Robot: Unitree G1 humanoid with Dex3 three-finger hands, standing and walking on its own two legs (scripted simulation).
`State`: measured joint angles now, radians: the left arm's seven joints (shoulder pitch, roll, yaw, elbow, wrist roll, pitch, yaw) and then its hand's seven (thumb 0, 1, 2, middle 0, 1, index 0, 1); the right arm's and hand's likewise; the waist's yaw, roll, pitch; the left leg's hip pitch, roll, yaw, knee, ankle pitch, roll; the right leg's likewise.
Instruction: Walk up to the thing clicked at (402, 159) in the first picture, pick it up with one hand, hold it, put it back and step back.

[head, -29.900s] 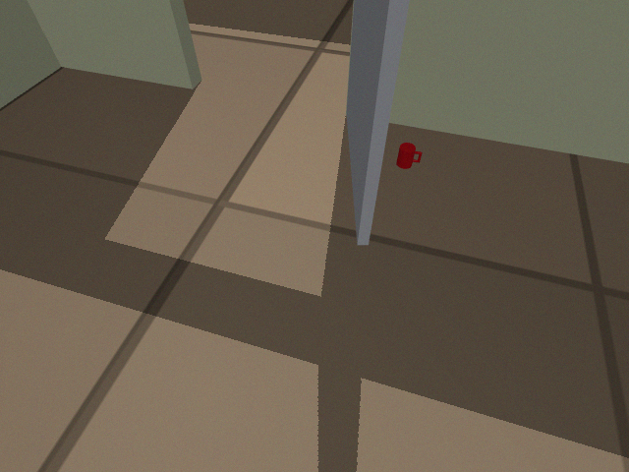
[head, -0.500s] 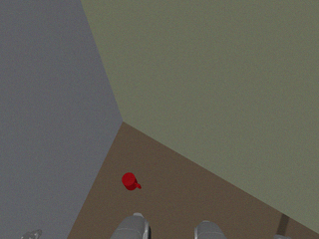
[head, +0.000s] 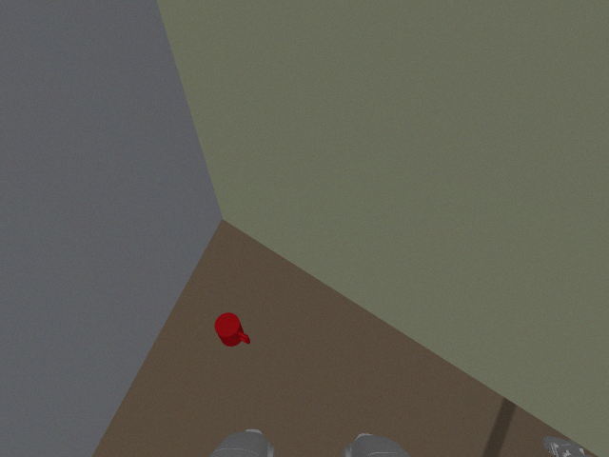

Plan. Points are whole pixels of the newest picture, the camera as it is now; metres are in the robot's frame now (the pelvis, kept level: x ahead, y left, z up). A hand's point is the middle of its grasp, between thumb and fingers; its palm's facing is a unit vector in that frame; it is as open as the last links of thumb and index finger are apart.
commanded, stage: walk up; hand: left
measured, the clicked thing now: (234, 332) +0.48 +0.23 -0.70
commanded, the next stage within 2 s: stand in 1.18 s
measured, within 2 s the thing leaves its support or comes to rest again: neither
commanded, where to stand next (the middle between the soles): +0.10 +0.02 m, yaw -2 degrees
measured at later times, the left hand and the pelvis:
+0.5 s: hand out of the picture +0.09 +0.28 -0.12, palm faces +0.01 -0.93 -0.36, open 7.3 cm; pelvis -0.01 +0.02 +0.03, yaw +1 degrees
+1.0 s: hand out of the picture +0.09 +0.28 -0.12, palm faces +0.01 -0.94 -0.34, open 7.3 cm; pelvis +0.01 +0.03 +0.03, yaw +1 degrees
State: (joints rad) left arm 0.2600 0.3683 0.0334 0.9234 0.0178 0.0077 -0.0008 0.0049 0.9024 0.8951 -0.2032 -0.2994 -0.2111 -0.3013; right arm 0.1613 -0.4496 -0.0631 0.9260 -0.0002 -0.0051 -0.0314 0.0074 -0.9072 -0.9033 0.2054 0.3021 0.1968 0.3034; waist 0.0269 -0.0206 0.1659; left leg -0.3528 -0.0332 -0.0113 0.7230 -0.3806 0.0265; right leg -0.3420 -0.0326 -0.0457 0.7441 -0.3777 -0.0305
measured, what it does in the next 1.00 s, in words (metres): steps on the spot: left foot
